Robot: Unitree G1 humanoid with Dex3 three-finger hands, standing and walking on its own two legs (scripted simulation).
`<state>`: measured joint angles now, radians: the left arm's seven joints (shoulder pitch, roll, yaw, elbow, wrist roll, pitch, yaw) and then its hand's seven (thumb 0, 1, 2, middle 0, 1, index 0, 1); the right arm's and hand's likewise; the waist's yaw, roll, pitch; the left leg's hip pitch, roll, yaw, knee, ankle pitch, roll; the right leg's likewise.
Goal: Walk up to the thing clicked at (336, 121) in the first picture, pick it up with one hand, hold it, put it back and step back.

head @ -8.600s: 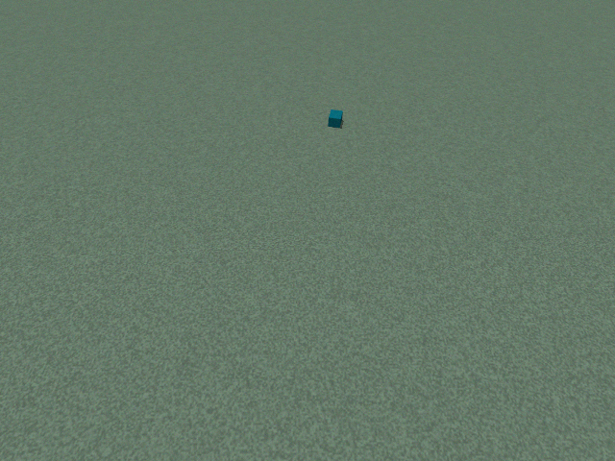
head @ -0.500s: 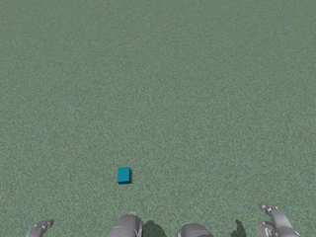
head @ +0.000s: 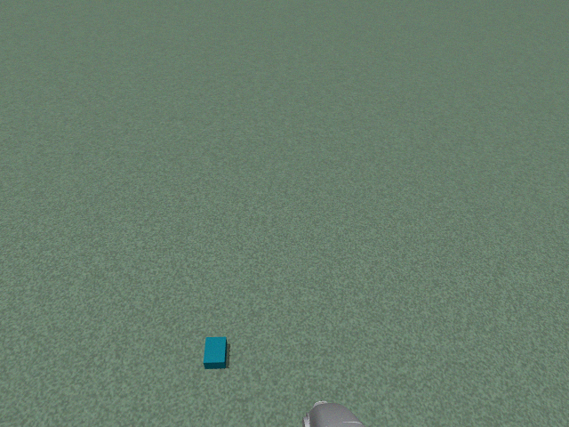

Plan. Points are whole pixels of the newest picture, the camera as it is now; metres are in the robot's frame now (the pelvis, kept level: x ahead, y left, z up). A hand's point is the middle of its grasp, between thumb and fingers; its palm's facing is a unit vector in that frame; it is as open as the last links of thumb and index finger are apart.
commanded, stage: walk up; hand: left
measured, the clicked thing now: (215, 352) +0.50 +0.18 -0.75
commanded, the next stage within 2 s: stand in 1.24 s
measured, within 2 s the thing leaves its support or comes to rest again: neither
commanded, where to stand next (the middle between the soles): +0.09 -0.02 m, yaw -5 degrees
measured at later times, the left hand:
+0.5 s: hand out of the picture +0.12 +0.31 -0.17, palm faces -0.03 -0.88 -0.47, open 7.4 cm
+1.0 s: hand out of the picture +0.10 +0.25 -0.14, palm faces -0.12 -0.88 -0.45, open 7.3 cm
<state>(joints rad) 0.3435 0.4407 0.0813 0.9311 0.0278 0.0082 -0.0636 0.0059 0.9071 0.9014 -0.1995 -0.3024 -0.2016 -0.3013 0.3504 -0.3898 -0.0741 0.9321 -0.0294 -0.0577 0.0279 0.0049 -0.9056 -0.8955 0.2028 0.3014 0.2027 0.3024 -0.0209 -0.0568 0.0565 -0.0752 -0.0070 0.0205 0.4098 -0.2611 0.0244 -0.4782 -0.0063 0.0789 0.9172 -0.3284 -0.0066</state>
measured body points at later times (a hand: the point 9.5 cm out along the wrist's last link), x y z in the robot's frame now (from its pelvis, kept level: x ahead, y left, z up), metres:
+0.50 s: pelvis +0.00 +0.02 -0.04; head +0.05 +0.02 +0.40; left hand +0.12 +0.36 -0.14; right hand +0.06 -0.30 -0.17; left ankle +0.03 +0.16 -0.74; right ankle +0.10 -0.14 -0.73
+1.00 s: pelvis +0.03 -0.03 -0.02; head +0.04 -0.06 +0.43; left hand +0.11 +0.29 -0.11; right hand +0.04 -0.38 -0.13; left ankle +0.09 +0.12 -0.68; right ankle +0.03 -0.15 -0.74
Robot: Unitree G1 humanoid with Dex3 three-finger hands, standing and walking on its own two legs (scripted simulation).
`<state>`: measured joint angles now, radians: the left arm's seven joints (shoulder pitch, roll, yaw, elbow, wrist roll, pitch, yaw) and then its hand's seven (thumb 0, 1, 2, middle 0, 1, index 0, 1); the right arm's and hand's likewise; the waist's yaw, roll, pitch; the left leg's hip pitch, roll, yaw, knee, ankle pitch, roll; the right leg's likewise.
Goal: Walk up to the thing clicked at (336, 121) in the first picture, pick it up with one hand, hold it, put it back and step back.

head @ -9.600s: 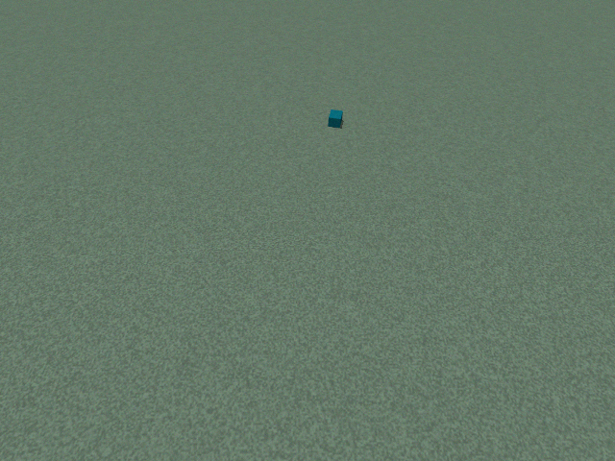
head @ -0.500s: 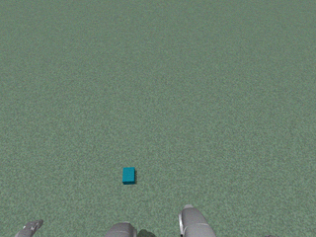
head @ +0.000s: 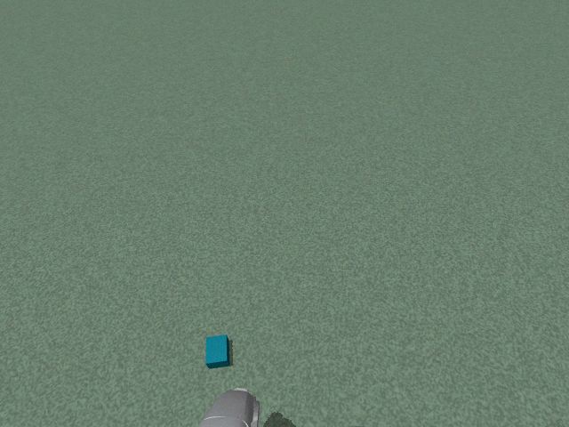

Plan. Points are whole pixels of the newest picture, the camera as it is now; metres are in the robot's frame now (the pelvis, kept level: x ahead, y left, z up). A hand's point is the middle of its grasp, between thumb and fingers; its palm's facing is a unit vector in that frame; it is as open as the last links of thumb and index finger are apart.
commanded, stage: walk up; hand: left
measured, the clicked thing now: (217, 351) +0.45 +0.25 -0.73
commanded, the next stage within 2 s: stand in 0.24 s
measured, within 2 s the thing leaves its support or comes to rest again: neither
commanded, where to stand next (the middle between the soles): +0.06 +0.02 m, yaw +0 degrees
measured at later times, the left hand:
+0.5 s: hand out of the picture +0.05 +0.29 -0.15, palm faces +0.01 -0.93 -0.37, open 7.4 cm
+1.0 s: hand out of the picture +0.09 +0.28 -0.13, palm faces +0.00 -0.94 -0.35, open 7.4 cm
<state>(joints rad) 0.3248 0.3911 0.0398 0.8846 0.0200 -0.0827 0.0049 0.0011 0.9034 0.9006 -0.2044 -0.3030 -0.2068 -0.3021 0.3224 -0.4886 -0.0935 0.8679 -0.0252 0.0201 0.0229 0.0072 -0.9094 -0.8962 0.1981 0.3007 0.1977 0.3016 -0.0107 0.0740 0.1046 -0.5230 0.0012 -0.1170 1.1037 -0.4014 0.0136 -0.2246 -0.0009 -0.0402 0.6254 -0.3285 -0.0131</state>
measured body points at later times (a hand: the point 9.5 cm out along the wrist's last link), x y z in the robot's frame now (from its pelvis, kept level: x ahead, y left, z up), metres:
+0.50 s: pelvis -0.02 +0.03 -0.01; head -0.01 +0.03 +0.44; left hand +0.05 +0.34 -0.13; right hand +0.09 -0.27 -0.12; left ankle +0.04 +0.18 -0.72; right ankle +0.01 -0.09 -0.73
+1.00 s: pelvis +0.00 +0.02 +0.02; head +0.01 +0.02 +0.47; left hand +0.09 +0.33 -0.11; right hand +0.05 -0.29 -0.12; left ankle +0.04 +0.17 -0.72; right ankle +0.01 -0.09 -0.72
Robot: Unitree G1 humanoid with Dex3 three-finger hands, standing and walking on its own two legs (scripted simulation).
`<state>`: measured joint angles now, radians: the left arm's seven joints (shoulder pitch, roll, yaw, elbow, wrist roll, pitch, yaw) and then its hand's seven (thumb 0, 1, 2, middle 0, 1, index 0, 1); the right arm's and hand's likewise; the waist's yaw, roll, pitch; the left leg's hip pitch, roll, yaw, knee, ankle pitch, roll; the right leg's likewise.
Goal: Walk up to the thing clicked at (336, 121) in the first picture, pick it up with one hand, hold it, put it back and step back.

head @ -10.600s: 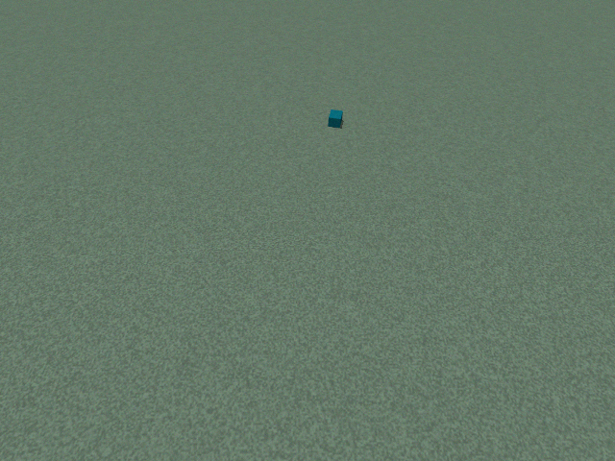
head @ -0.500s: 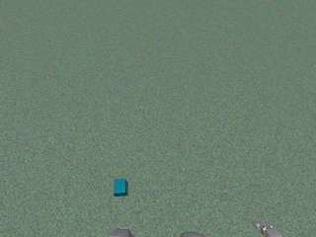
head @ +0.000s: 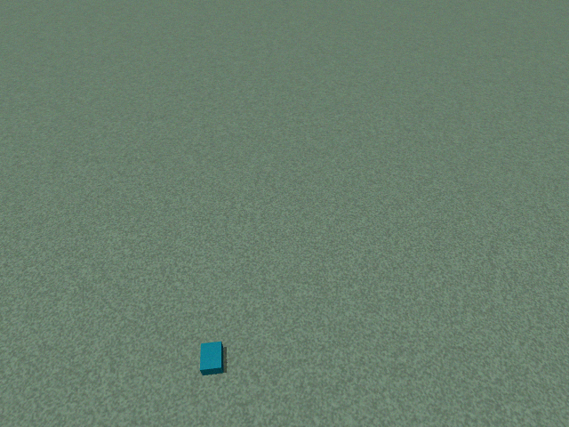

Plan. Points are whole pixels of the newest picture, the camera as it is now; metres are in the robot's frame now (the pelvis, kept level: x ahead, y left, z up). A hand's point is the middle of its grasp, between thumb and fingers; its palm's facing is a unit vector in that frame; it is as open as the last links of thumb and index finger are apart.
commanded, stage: stand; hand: left
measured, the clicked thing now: (212, 358) +0.45 +0.22 -0.75
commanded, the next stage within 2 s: none
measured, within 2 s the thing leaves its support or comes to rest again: neither
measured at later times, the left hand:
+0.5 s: hand out of the picture +0.11 +0.27 -0.15, palm faces -0.01 -0.94 -0.33, open 7.4 cm
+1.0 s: hand out of the picture +0.08 +0.28 -0.15, palm faces -0.01 -0.94 -0.34, open 7.4 cm
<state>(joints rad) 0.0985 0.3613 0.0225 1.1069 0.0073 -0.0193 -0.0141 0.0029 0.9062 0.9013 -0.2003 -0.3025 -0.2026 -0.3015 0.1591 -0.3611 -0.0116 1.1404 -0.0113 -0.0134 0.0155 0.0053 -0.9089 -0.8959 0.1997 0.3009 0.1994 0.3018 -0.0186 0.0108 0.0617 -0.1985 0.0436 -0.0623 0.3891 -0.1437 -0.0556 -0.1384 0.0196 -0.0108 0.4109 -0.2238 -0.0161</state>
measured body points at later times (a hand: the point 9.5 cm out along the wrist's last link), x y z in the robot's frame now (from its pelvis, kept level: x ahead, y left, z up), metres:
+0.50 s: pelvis +0.02 +0.02 +0.00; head +0.04 +0.02 +0.45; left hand +0.11 +0.32 -0.13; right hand +0.13 -0.29 -0.12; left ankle +0.05 +0.16 -0.74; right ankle +0.00 -0.11 -0.74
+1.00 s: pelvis +0.01 +0.02 +0.00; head +0.02 +0.02 +0.45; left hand +0.09 +0.32 -0.13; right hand +0.09 -0.28 -0.13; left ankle +0.05 +0.16 -0.74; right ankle +0.00 -0.11 -0.74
